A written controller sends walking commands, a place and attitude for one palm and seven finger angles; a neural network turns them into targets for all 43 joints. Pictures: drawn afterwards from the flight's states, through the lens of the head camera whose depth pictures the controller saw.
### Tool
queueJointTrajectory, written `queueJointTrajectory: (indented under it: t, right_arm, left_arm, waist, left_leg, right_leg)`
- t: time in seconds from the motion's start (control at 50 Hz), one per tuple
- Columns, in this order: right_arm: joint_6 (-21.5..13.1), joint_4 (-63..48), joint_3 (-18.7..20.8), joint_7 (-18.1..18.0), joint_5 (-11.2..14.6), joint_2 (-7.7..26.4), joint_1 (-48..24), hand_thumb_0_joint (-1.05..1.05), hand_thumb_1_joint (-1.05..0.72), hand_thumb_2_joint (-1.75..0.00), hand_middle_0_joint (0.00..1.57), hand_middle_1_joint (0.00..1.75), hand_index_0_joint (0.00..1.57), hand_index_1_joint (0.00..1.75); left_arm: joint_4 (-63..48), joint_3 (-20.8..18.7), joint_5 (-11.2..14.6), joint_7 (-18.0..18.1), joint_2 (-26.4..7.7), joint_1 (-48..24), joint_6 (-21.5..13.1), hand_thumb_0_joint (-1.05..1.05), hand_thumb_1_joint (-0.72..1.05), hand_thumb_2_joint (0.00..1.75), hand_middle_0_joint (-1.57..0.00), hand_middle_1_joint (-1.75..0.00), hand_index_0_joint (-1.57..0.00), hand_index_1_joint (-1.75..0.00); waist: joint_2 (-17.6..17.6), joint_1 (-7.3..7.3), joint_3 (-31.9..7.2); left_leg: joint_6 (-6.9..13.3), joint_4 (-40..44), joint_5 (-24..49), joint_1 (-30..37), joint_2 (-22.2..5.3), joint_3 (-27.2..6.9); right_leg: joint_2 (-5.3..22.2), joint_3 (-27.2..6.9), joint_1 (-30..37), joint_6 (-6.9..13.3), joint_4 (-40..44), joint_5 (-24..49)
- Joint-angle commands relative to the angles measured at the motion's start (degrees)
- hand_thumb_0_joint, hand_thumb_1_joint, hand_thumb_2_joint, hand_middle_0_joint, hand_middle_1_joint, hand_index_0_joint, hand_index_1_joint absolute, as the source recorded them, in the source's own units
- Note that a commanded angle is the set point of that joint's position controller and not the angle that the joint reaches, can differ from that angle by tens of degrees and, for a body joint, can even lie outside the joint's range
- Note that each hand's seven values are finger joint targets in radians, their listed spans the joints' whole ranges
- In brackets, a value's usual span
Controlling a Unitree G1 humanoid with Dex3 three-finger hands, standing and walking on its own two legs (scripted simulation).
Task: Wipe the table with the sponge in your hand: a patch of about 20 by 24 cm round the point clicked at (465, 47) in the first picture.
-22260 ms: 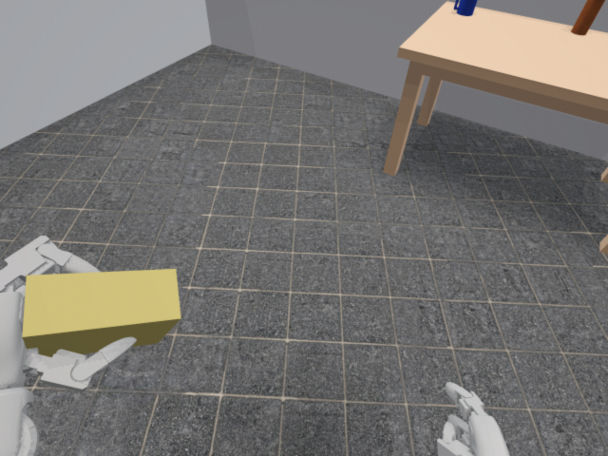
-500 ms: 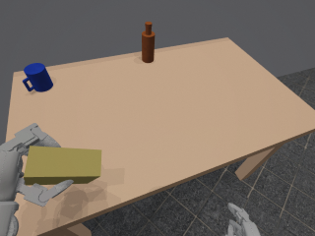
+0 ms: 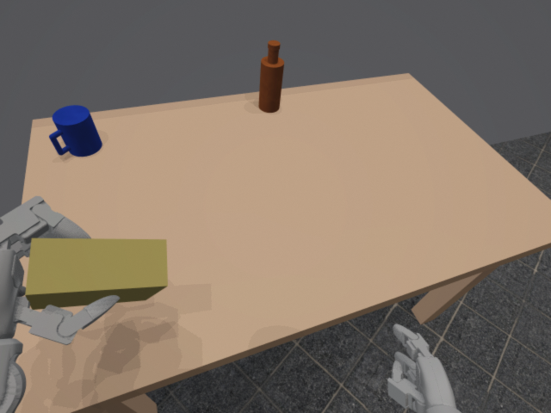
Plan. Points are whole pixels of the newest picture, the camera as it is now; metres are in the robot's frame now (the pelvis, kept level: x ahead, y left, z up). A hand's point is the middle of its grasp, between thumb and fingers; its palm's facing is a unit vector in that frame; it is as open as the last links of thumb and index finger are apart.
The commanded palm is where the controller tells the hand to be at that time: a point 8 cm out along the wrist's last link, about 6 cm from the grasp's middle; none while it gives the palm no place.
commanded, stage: look again from close up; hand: left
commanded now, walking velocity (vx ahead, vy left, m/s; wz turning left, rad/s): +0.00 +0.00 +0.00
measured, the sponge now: (118, 274) +0.23 +0.21 +0.12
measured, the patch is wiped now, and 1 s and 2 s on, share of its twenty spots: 0.00 0.00 0.00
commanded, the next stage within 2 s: turn the palm down, sponge in hand in 0.24 s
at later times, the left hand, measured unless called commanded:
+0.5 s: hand (32, 224) +0.23 +0.27 +0.20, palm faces +0.43 -0.79 -0.43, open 9.5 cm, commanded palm +0.15 +0.28 +0.17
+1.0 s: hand (96, 293) +0.21 +0.23 +0.12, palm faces +0.20 -0.56 -0.81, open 9.5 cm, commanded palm +0.16 +0.25 +0.16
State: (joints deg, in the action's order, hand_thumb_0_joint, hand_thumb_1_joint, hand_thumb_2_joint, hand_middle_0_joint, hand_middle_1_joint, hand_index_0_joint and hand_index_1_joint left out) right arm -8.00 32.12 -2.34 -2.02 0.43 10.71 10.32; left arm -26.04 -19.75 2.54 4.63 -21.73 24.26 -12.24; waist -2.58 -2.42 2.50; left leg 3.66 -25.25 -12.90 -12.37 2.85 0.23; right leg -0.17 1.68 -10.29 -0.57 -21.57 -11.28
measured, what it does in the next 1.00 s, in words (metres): shifts its weight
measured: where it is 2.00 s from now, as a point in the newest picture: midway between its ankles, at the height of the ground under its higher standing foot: outside the picture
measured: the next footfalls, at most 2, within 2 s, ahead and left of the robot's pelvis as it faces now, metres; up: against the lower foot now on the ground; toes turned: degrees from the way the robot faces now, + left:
none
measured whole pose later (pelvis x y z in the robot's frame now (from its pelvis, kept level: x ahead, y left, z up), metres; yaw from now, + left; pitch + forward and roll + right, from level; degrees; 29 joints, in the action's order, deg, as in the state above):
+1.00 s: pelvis -0.02 -0.07 -0.02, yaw +2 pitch +0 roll +1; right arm -2.2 33.6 -3.0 -6.1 0.5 15.3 7.8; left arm -12.2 -16.6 -12.3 -3.6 -34.4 13.6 8.0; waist 4.8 -3.3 -0.2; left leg -0.5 -38.1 -17.7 -20.4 0.2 -3.2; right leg -3.8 3.8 -18.9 5.1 -37.9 -19.1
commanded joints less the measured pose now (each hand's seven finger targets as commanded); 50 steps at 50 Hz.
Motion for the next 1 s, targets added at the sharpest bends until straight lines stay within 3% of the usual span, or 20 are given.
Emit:
queueJointTrajectory:
  t: [0.0,0.3,0.32,0.34,0.36,0.38,0.4,0.42,0.46,0.52,0.54,0.6,0.62,0.68,0.72,0.74,0.78,0.88,0.92,0.98]
  right_arm:
    - [-3.3,-8.3,3.7,-0.9,0.1,7.9,-3.1,0.0,-0.9,-0.9,0.2,0.3,0.2,0.3]
    - [-3.5,-8.1,3.8,-1.0,0.2,7.9,-3.1,0.0,-0.9,-0.9,0.2,0.3,0.2,0.3]
    - [-2.3,-14.1,-5.1,-4.4,5.2,14.2,4.7,0.0,-0.9,-0.9,0.2,0.3,0.2,0.3]
    - [-3.3,-5.3,4.7,-3.4,-2.9,8.6,-5.7,0.0,-0.9,-0.9,0.2,0.3,0.2,0.3]
    - [-4.2,-6.4,3.2,0.1,-3.6,10.7,-6.5,0.0,-0.9,-0.9,0.2,0.3,0.2,0.3]
    - [-3.3,-4.6,5.1,1.1,-2.8,12.8,-3.2,0.0,-0.9,-0.9,0.2,0.3,0.2,0.3]
    - [-3.4,-6.4,4.5,0.6,-1.5,11.0,-5.5,0.0,-0.9,-0.9,0.2,0.3,0.2,0.3]
    - [-3.5,-5.6,3.5,1.1,0.1,10.7,-6.8,0.0,-0.9,-0.9,0.2,0.3,0.2,0.3]
    - [-2.3,-5.1,3.8,1.0,0.7,12.1,-6.5,0.0,-0.9,-0.9,0.2,0.3,0.2,0.3]
    - [0.1,-8.3,2.2,1.7,2.2,11.4,-10.5,0.0,-0.9,-0.9,0.2,0.3,0.2,0.3]
    - [0.6,-9.2,2.2,1.3,1.3,11.1,-10.3,0.0,-0.9,-0.9,0.2,0.3,0.2,0.3]
    - [0.8,-8.9,2.8,-0.5,-0.5,10.8,-10.4,0.0,-0.9,-0.9,0.2,0.3,0.2,0.3]
    - [0.4,-8.2,2.9,-0.9,-0.3,10.6,-11.1,0.0,-0.9,-0.9,0.2,0.3,0.2,0.3]
    - [-0.6,-6.0,2.9,-1.3,-1.9,8.8,-10.2,0.0,-0.9,-0.9,0.2,0.3,0.2,0.3]
    - [-0.6,-4.9,2.7,-1.5,-1.8,9.4,-9.3,0.0,-0.9,-0.9,0.2,0.3,0.2,0.3]
    - [-0.5,-4.6,2.6,-1.7,-1.9,9.0,-9.4,0.0,-0.9,-0.9,0.2,0.3,0.2,0.3]
    - [0.2,-4.4,2.5,-2.8,-1.6,10.0,-8.7,0.0,-0.9,-0.9,0.2,0.3,0.2,0.3]
    - [3.0,-8.0,2.1,-5.1,0.2,11.0,-10.2,0.0,-0.9,-0.9,0.2,0.3,0.2,0.3]
    - [3.0,-8.7,1.8,-5.3,0.7,10.5,-11.4,0.0,-0.9,-0.9,0.2,0.3,0.2,0.3]
    - [2.6,-8.8,2.8,-5.2,-0.2,10.0,-8.8,0.0,-0.9,-0.9,0.2,0.3,0.2,0.3]
  left_arm:
    - [-14.9,-5.2,0.7,1.6,-8.5,-6.5,-4.7,0.0,0.1,1.3,-1.2,-1.6,-1.2,-1.6]
    - [-12.1,-5.9,0.1,1.2,-8.7,-5.0,-5.1,0.0,0.1,1.3,-1.2,-1.6,-1.2,-1.6]
    - [-36.5,-24.6,-3.7,1.9,-55.3,-62.1,-14.0,0.0,0.1,1.3,-1.2,-1.6,-1.2,-1.6]
    - [-6.4,-20.0,-8.6,0.2,-29.8,-41.1,-1.2,0.0,0.1,1.3,-1.2,-1.6,-1.2,-1.6]
    - [-2.4,-8.7,-4.6,0.2,-19.0,-29.6,1.4,0.0,0.1,1.3,-1.2,-1.6,-1.2,-1.6]
    - [-3.1,-11.7,-3.8,-0.3,-17.4,-22.0,3.1,0.0,0.1,1.3,-1.2,-1.6,-1.2,-1.6]
    - [-5.4,-6.0,1.0,-2.8,-9.0,-17.7,6.5,0.0,0.1,1.3,-1.2,-1.6,-1.2,-1.6]
    - [-2.6,-6.0,3.9,-4.5,-7.8,-13.5,11.1,0.0,0.1,1.3,-1.2,-1.6,-1.2,-1.6]
    - [-4.5,-4.3,3.6,-6.9,-9.7,-8.0,17.0,0.0,0.1,1.3,-1.2,-1.6,-1.2,-1.6]
    - [-7.0,-3.6,-4.2,-6.7,-14.7,-6.7,21.1,0.0,0.1,1.3,-1.2,-1.6,-1.2,-1.6]
    - [-9.0,-2.5,-5.9,-6.2,-13.6,-8.0,20.0,0.0,0.1,1.3,-1.2,-1.6,-1.2,-1.6]
    - [-11.1,-10.6,-6.4,-2.1,-19.7,-12.7,12.5,0.0,0.1,1.3,-1.2,-1.6,-1.2,-1.6]
    - [-15.2,-16.2,-6.2,-0.2,-25.7,-17.1,9.3,0.0,0.1,1.3,-1.2,-1.6,-1.2,-1.6]
    - [-12.7,-12.6,-8.8,3.8,-21.4,-20.1,2.6,0.0,0.1,1.3,-1.2,-1.6,-1.2,-1.6]
    - [-10.2,-13.4,-11.1,5.2,-25.4,-24.9,2.8,0.0,0.1,1.3,-1.2,-1.6,-1.2,-1.6]
    - [-6.0,-9.7,-11.9,4.7,-22.2,-25.6,4.0,0.0,0.1,1.3,-1.2,-1.6,-1.2,-1.6]
    - [0.1,-6.4,-12.6,2.5,-22.6,-24.4,8.3,0.0,0.1,1.3,-1.2,-1.6,-1.2,-1.6]
    - [3.7,-2.1,-15.0,-5.9,-25.7,-21.7,19.5,0.0,0.1,1.3,-1.2,-1.6,-1.2,-1.6]
    - [2.2,-4.5,-15.1,-7.7,-27.3,-20.8,18.6,0.0,0.1,1.3,-1.2,-1.6,-1.2,-1.6]
    - [-1.1,-10.0,-13.8,-8.0,-28.2,-15.9,12.2,0.0,0.1,1.3,-1.2,-1.6,-1.2,-1.6]
  waist:
    - [7.6,1.2,-10.6]
    - [5.4,1.4,-8.3]
    - [25.3,5.48,-8.7]
    - [19.8,-1.78,-17.5]
    - [12.7,1.08,-9.8]
    - [11.8,-0.56,-18.0]
    - [13.7,-2.66,-19.3]
    - [12.3,-2.6,-19.3]
    - [8.2,-3.13,-12.9]
    - [4.2,-2.07,-5.3]
    - [2.2,-1.46,-4.4]
    - [-3.3,-0.06,-6.9]
    - [-1.0,-0.27,-8.9]
    - [9.0,0.0,-11.3]
    - [14.8,1.03,-10.8]
    - [16.1,1.5,-10.4]
    - [16.2,1.75,-8.3]
    - [5.3,0.07,-8.3]
    - [2.0,-0.73,-7.4]
    - [-4.9,-1.82,-12.2]
  left_leg:
    - [-4.0,5.6,11.2,0.3,-7.5,-6.1]
    - [-2.9,8.2,0.2,-3.8,-7.2,-6.9]
    - [0.4,8.7,-15.6,-20.7,-8.4,-10.7]
    - [-5.5,3.4,2.4,2.7,-5.4,-5.4]
    - [-8.0,3.7,16.1,4.0,-4.8,-6.4]
    - [-8.0,1.2,22.1,11.7,-6.9,-6.6]
    - [-7.4,0.0,24.3,14.2,-5.8,-5.7]
    - [-7.1,0.4,21.8,14.7,-6.2,-5.6]
    - [-6.9,1.0,18.0,8.2,-5.7,-4.6]
    - [-4.3,2.2,4.3,0.5,-4.2,-2.8]
    - [-3.9,2.1,2.8,-0.7,-3.9,-3.0]
    - [-2.8,-0.2,-5.3,-2.0,-3.3,-3.6]
    - [-2.5,-1.0,-8.0,-1.7,-2.9,-3.2]
    - [-2.8,-3.7,-9.6,-1.3,-2.1,-2.9]
    - [-2.5,-5.2,-13.8,-2.7,-1.4,-2.5]
    - [-2.4,-6.0,-14.1,-3.7,-1.0,-2.2]
    - [-2.2,-6.3,-13.8,-5.7,-0.8,-1.6]
    - [-1.6,-9.4,-4.6,-7.2,-1.0,-0.3]
    - [-1.8,-10.7,-2.1,-7.3,-1.3,-0.7]
    - [-1.9,-12.6,2.8,-8.2,-1.8,-2.0]
  right_leg:
    - [3.2,-3.7,6.5,1.6,0.6,11.3]
    - [2.8,-3.4,6.0,1.3,2.4,4.8]
    - [-2.2,-3.5,13.0,-2.2,-12.0,-2.2]
    - [-0.6,-1.0,0.9,3.9,-11.0,-0.6]
    - [-1.9,3.1,-5.5,4.0,-7.1,1.0]
    - [-2.3,2.5,-7.2,3.2,-8.3,2.3]
    - [-1.1,2.0,-6.7,3.0,-7.5,3.5]
    - [-1.7,2.2,-6.9,2.8,-8.1,2.4]
    - [-0.7,4.3,-5.2,2.5,-6.8,6.4]
    - [-1.8,3.3,-5.6,2.8,-6.1,3.1]
    - [-1.7,3.5,-6.1,2.8,-6.2,2.1]
    - [-2.3,2.6,-9.6,1.6,-6.9,-5.4]
    - [-2.8,1.4,-10.3,1.5,-6.9,-8.0]
    - [-2.3,0.8,-12.6,1.7,-8.5,-10.0]
    - [-1.6,-0.9,-14.2,2.0,-8.2,-12.3]
    - [-0.9,-0.9,-14.3,2.0,-7.8,-12.6]
    - [0.2,-2.3,-13.5,1.9,-6.3,-13.4]
    - [2.4,-7.8,-8.3,1.2,-2.5,-14.4]
    - [2.5,-9.8,-7.9,1.1,-2.2,-12.8]
    - [3.0,-9.3,-4.0,-0.5,-5.3,-0.1]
